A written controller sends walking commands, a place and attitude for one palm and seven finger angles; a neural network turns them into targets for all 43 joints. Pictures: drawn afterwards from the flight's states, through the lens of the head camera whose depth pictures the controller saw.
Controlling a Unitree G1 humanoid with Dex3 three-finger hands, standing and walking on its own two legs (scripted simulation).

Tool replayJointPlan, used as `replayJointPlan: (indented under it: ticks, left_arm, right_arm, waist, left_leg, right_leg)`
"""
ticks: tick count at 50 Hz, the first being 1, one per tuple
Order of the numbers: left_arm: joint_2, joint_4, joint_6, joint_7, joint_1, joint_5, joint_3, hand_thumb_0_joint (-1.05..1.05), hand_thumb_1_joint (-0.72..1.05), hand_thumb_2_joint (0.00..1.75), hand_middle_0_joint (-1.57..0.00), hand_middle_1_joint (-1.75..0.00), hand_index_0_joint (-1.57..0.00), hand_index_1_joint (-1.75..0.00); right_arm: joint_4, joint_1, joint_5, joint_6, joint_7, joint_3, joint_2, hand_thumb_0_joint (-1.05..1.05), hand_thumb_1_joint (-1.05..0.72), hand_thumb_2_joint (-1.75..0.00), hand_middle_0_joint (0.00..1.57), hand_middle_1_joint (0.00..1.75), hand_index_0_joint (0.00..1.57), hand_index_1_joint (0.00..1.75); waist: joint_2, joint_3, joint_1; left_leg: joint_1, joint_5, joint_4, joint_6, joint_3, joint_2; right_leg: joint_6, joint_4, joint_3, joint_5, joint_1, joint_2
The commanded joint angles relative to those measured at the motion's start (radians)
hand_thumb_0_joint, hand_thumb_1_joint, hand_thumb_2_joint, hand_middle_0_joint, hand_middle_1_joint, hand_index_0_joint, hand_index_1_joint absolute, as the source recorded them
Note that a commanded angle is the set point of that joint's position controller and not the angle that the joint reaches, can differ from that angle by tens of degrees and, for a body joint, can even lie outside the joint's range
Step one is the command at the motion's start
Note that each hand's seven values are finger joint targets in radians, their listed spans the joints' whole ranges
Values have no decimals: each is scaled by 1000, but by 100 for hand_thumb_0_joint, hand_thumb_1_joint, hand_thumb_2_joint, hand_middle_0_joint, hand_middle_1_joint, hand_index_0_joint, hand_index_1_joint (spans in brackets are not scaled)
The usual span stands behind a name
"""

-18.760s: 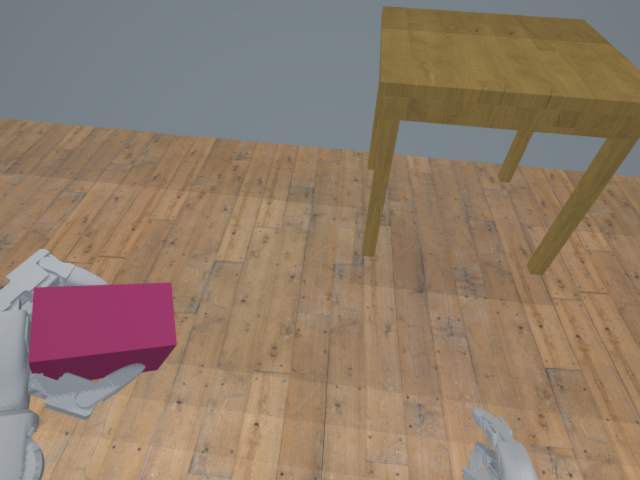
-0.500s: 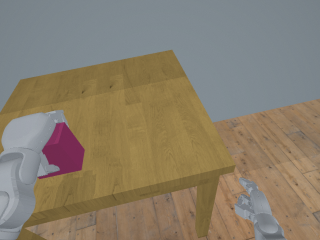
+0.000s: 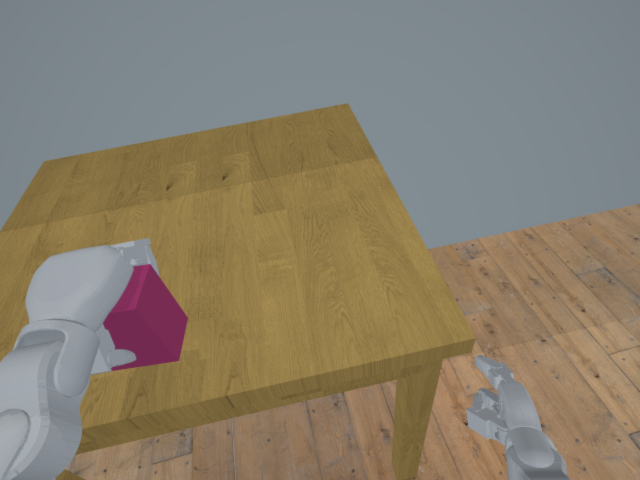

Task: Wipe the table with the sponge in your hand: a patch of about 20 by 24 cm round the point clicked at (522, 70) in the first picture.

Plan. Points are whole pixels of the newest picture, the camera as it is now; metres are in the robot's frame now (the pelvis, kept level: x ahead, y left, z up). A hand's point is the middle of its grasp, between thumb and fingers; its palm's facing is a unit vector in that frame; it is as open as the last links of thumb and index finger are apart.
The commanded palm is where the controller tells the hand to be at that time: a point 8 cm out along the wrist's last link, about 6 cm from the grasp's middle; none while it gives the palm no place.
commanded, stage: move the sponge above the wiping area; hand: left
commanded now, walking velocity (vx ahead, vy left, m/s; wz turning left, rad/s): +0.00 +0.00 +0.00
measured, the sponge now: (129, 328) +0.22 +0.27 +0.11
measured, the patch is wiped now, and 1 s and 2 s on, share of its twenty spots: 0.00 0.00 0.00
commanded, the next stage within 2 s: lower the sponge onto the table in 1.76 s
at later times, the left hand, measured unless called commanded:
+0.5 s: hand (121, 300) +0.24 +0.28 +0.14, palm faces +0.06 -0.04 -1.00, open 10.3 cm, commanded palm +0.20 +0.28 +0.20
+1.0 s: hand (126, 303) +0.25 +0.29 +0.13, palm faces +0.07 -0.05 -1.00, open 10.3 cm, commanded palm +0.21 +0.28 +0.19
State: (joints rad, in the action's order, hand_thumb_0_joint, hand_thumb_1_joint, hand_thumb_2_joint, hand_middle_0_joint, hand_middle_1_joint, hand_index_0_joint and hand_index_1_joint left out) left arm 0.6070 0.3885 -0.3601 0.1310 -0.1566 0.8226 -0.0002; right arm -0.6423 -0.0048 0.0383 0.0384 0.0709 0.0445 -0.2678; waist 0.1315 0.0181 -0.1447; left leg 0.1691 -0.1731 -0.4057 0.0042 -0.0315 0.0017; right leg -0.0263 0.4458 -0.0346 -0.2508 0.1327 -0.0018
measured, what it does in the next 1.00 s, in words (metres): stands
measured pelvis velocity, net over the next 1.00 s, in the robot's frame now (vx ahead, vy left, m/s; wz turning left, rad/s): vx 0.01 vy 0.00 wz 0.00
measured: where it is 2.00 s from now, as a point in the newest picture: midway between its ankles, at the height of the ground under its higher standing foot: outside the picture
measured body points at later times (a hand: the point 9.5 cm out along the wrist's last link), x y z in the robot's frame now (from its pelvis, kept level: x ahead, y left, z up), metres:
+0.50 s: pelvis +0.00 +0.00 +0.00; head -0.01 -0.05 +0.45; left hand +0.23 +0.28 +0.19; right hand +0.25 -0.19 -0.08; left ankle +0.03 +0.12 -0.74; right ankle +0.00 -0.10 -0.74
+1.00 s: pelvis +0.01 +0.00 +0.00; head +0.00 -0.05 +0.45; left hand +0.24 +0.29 +0.18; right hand +0.26 -0.19 -0.09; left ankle +0.03 +0.12 -0.74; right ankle +0.00 -0.10 -0.74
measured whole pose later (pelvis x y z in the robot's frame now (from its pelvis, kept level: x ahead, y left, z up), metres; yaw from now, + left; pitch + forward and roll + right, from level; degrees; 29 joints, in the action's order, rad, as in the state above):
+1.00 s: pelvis +0.01 +0.00 +0.00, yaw +0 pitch -3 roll +0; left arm 0.55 0.22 -0.34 0.04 -0.09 0.87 0.03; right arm -0.67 0.01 0.04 0.05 0.06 0.04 -0.26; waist 0.12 0.02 -0.13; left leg 0.17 -0.18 -0.39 0.01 -0.03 0.00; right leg -0.02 0.41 -0.03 -0.24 0.12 0.00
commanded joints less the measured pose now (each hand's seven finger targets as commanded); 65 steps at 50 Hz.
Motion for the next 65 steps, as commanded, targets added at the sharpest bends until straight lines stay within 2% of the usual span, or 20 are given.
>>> replayJointPlan:
  ticks: [1,2,5,7,13,17,20,22,23,27,29,32,36,40,42,51,52,60,62,65]
  left_arm:
    - [281,170,9,-92,227,31,-249,0,10,130,-120,-160,-120,-160]
    - [302,150,-6,-100,236,29,-282,0,10,130,-120,-160,-120,-160]
    - [248,114,-25,-98,215,17,-227,0,10,130,-120,-160,-120,-160]
    - [240,123,-43,-84,234,18,-214,0,10,130,-120,-160,-120,-160]
    - [210,130,-10,-44,293,40,-133,0,10,130,-120,-160,-120,-160]
    - [280,122,38,-69,341,59,-207,0,10,130,-120,-160,-120,-160]
    - [264,26,55,-99,364,61,-205,0,10,130,-120,-160,-120,-160]
    - [288,55,49,-116,365,54,-242,0,10,130,-120,-160,-120,-160]
    - [238,62,49,-122,363,48,-199,0,10,130,-120,-160,-120,-160]
    - [233,-4,-1,-110,265,38,-213,0,10,130,-120,-160,-120,-160]
    - [215,-3,-11,-93,258,34,-180,0,10,130,-120,-160,-120,-160]
    - [238,56,-11,-75,266,44,-190,0,10,130,-120,-160,-120,-160]
    - [226,114,54,-82,230,45,-183,0,10,130,-120,-160,-120,-160]
    - [221,65,69,-120,268,64,-190,0,10,130,-120,-160,-120,-160]
    - [222,97,55,-136,306,67,-193,0,10,130,-120,-160,-120,-160]
    - [146,27,-2,-117,299,76,-95,0,10,130,-120,-160,-120,-160]
    - [138,38,-11,-109,307,79,-93,0,10,130,-120,-160,-120,-160]
    - [193,44,8,-122,305,96,-147,0,10,130,-120,-160,-120,-160]
    - [221,68,-1,-130,322,95,-179,0,10,130,-120,-160,-120,-160]
    - [183,77,-6,-130,247,78,-155,0,10,130,-120,-160,-120,-160]
  right_arm:
    - [181,-204,-1,-47,-2,-36,-79,0,-90,-90,20,30,20,30]
    - [177,-246,3,-52,-4,-29,-79,0,-90,-90,20,30,20,30]
    - [175,-218,7,-39,-8,-36,-84,0,-90,-90,20,30,20,30]
    - [180,-270,13,-44,-5,-27,-83,0,-90,-90,20,30,20,30]
    - [182,-217,9,-58,11,-26,-84,0,-90,-90,20,30,20,30]
    - [177,-234,3,-68,17,-25,-79,0,-90,-90,20,30,20,30]
    - [153,-186,1,-59,20,-37,-85,0,-90,-90,20,30,20,30]
    - [161,-234,5,-64,14,-33,-82,0,-90,-90,20,30,20,30]
    - [162,-214,2,-64,10,-34,-79,0,-90,-90,20,30,20,30]
    - [159,-244,8,-54,-1,-34,-91,0,-90,-90,20,30,20,30]
    - [163,-206,9,-48,-2,-38,-98,0,-90,-90,20,30,20,30]
    - [180,-241,10,-50,0,-30,-94,0,-90,-90,20,30,20,30]
    - [180,-169,1,-61,2,-45,-90,0,-90,-90,20,30,20,30]
    - [159,-150,-1,-61,3,-50,-90,0,-90,-90,20,30,20,30]
    - [169,-205,3,-61,2,-43,-84,0,-90,-90,20,30,20,30]
    - [161,-195,6,-39,-6,-42,-91,0,-90,-90,20,30,20,30]
    - [173,-237,9,-45,-6,-31,-83,0,-90,-90,20,30,20,30]
    - [164,-183,0,-35,-11,-38,-86,0,-90,-90,20,30,20,30]
    - [171,-226,5,-36,-12,-33,-84,0,-90,-90,20,30,20,30]
    - [173,-196,4,-33,-18,-43,-86,0,-90,-90,20,30,20,30]
  waist:
    - [-50,-203,-11]
    - [-57,-185,-19]
    - [-57,-188,-6]
    - [-43,-167,-3]
    - [-70,-181,25]
    - [-49,-190,8]
    - [-49,-179,14]
    - [-21,-208,-8]
    - [-19,-235,3]
    - [-53,-180,-6]
    - [-87,-188,11]
    - [-61,-205,6]
    - [-62,-243,13]
    - [-60,-193,18]
    - [-24,-195,4]
    - [-57,-207,19]
    - [-55,-198,15]
    - [-77,-219,10]
    - [-40,-217,-2]
    - [-65,-242,0]
  left_leg:
    - [-90,191,31,21,77,-7]
    - [-79,173,31,18,84,-7]
    - [-72,170,35,18,72,-6]
    - [-73,145,32,20,73,-11]
    - [-79,106,38,34,74,-15]
    - [-98,98,43,30,89,-18]
    - [-93,109,46,25,77,-16]
    - [-101,126,48,22,84,-19]
    - [-103,152,42,21,73,-13]
    - [-71,140,45,18,75,-10]
    - [-57,144,39,22,68,-11]
    - [-75,144,30,28,75,-17]
    - [-110,202,16,35,76,-13]
    - [-104,187,28,27,81,-5]
    - [-111,176,36,26,85,-12]
    - [-100,181,46,27,73,-16]
    - [-107,169,45,30,76,-20]
    - [-105,219,35,28,77,-16]
    - [-112,207,38,27,82,-20]
    - [-111,250,26,28,71,-19]
  right_leg:
    - [-41,-90,117,163,-22,-11]
    - [-58,-96,150,142,-15,4]
    - [-37,-95,110,148,-16,-12]
    - [-50,-103,144,122,4,0]
    - [-36,-104,106,74,14,-4]
    - [-52,-118,140,53,10,11]
    - [-44,-127,115,65,11,0]
    - [-61,-119,142,79,-13,10]
    - [-51,-105,113,110,-30,-4]
    - [-55,-108,132,114,-13,3]
    - [-36,-98,101,136,-17,-9]
    - [-47,-95,129,135,-13,4]
    - [-36,-85,93,196,-23,-5]
    - [-41,-102,92,158,12,4]
    - [-57,-107,121,139,3,15]
    - [-40,-106,83,158,-13,4]
    - [-52,-110,113,145,-4,16]
    - [-45,-99,93,196,-27,7]
    - [-60,-104,125,176,-25,19]
    - [-45,-89,97,240,-51,3]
